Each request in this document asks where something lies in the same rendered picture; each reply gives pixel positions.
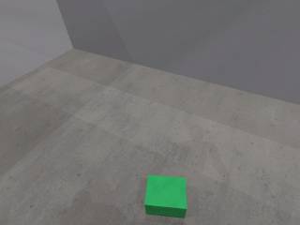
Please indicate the carton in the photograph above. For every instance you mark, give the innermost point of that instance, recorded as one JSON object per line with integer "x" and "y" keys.
{"x": 166, "y": 196}

